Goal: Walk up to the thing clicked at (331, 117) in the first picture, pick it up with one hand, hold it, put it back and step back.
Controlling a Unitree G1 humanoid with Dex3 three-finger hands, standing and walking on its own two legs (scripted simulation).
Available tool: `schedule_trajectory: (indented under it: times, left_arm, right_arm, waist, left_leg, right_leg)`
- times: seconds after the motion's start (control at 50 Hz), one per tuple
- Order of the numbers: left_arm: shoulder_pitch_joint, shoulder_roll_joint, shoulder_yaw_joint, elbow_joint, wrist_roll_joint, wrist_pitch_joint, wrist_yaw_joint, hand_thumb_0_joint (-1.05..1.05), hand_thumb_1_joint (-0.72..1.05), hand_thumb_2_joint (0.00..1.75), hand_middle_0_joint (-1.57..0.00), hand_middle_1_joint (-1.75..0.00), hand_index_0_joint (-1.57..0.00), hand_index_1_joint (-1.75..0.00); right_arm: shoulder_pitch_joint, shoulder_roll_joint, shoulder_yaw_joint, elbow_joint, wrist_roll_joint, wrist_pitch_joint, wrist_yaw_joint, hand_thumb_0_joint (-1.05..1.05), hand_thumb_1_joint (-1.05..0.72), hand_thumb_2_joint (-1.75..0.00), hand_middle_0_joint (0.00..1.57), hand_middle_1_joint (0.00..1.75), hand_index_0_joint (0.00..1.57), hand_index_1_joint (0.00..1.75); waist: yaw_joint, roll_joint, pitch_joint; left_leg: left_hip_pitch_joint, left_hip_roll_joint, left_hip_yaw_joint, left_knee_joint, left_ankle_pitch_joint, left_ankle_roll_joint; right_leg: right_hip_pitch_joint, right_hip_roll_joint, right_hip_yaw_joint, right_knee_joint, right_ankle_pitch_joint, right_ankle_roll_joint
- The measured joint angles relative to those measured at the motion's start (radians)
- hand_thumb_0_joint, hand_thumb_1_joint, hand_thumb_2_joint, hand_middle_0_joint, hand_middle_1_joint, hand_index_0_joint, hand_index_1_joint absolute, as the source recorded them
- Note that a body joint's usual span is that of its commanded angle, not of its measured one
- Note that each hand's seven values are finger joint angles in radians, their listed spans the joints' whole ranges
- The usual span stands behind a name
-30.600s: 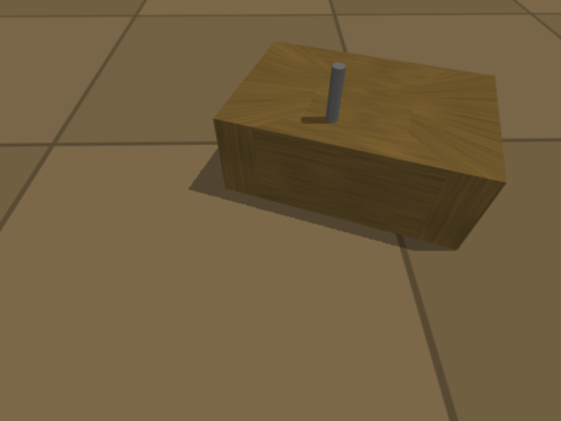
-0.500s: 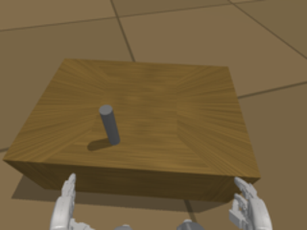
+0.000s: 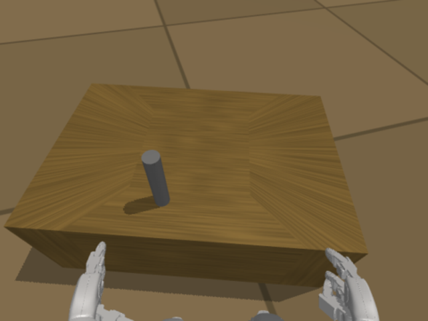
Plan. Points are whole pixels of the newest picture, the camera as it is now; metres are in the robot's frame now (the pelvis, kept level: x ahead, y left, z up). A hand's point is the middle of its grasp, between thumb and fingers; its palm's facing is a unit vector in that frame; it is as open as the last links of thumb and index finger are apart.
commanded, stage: home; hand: left
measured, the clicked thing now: (157, 180) +0.51 +0.19 -0.18
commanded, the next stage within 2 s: stand in 0.76 s
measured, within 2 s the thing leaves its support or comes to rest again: neither
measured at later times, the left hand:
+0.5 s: hand (124, 304) +0.16 +0.17 -0.05, palm faces +0.12 -0.96 -0.26, open 17.5 cm
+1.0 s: hand (122, 306) +0.16 +0.18 -0.05, palm faces +0.11 -0.95 -0.29, open 16.7 cm
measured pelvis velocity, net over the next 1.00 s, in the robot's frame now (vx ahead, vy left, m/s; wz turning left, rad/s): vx -0.01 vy -0.01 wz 0.02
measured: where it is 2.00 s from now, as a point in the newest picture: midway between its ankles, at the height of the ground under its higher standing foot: outside the picture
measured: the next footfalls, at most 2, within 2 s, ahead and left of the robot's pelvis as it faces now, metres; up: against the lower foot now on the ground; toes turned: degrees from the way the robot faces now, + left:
none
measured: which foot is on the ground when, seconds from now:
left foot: down 0.00-1.00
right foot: down 0.00-1.00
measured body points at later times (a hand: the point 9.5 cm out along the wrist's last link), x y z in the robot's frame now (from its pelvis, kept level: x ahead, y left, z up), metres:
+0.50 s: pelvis -0.01 -0.01 +0.00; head +0.02 +0.00 +0.45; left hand +0.15 +0.22 -0.03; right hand +0.15 -0.25 -0.07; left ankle -0.02 +0.12 -0.68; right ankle +0.02 -0.14 -0.68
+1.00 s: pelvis -0.01 -0.01 +0.00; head +0.02 +0.00 +0.45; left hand +0.15 +0.23 -0.03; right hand +0.17 -0.24 -0.06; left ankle -0.02 +0.12 -0.68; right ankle +0.02 -0.14 -0.68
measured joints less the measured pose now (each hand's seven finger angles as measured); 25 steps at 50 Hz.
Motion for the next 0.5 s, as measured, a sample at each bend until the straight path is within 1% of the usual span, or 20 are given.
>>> schedule_trajectory:
  times: [0.24,0.28,0.32,0.4,0.5]
  left_arm:
    - [0.004,-0.002,0.003,-0.011,-0.002,0.01,-0.003,-0.01,-0.54,0.05,-0.05,-0.06,-0.05,-0.05]
    - [0.019,-0.004,0.011,-0.024,0.001,0.017,0.004,-0.01,-0.55,0.05,-0.05,-0.06,-0.05,-0.05]
    - [0.032,0.001,0.008,-0.039,0.003,0.032,0.013,-0.01,-0.55,0.04,-0.05,-0.05,-0.05,-0.05]
    - [0.038,0.006,-0.001,-0.05,0.005,0.054,0.025,-0.01,-0.55,0.04,-0.05,-0.05,-0.05,-0.05]
    - [0.038,0.008,-0.004,-0.063,0.007,0.086,0.036,-0.01,-0.55,0.04,-0.05,-0.05,-0.05,-0.05]
  right_arm:
    - [0.003,-0.004,0.002,-0.003,0.0,-0.01,-0.005,0.01,-0.9,-0.9,0.2,0.3,0.2,0.31]
    - [-0.028,-0.013,0.015,0.061,0.001,-0.033,-0.008,0.01,-0.9,-0.9,0.2,0.3,0.2,0.31]
    - [-0.061,-0.02,0.02,0.136,0.004,-0.041,-0.014,0.01,-0.9,-0.9,0.2,0.3,0.2,0.31]
    - [-0.102,-0.025,0.018,0.257,0.003,-0.061,-0.027,0.01,-0.9,-0.9,0.2,0.3,0.2,0.31]
    - [-0.129,-0.024,0.013,0.345,0.0,-0.096,-0.039,0.01,-0.9,-0.9,0.2,0.3,0.2,0.31]
  waist:
    - [-0.001,-0.002,0.006]
    - [-0.012,0.0,0.005]
    - [-0.02,0.001,0.005]
    - [-0.023,0.008,0.01]
    - [-0.027,0.02,0.021]
  left_leg:
    - [-0.005,0.001,-0.003,-0.001,0.006,-0.003]
    - [-0.003,0.005,-0.007,0.001,0.004,-0.005]
    - [-0.001,0.01,-0.014,0.006,0.002,-0.007]
    - [0.0,0.014,-0.025,0.015,-0.002,-0.011]
    - [0.006,0.018,-0.033,0.017,-0.001,-0.013]
  right_leg:
    - [-0.006,0.001,-0.003,0.003,0.003,-0.004]
    - [-0.001,0.005,-0.007,0.001,0.003,-0.006]
    - [0.005,0.009,-0.014,-0.001,0.003,-0.008]
    - [0.014,0.013,-0.026,-0.002,0.002,-0.012]
    - [0.025,0.017,-0.033,-0.006,0.004,-0.014]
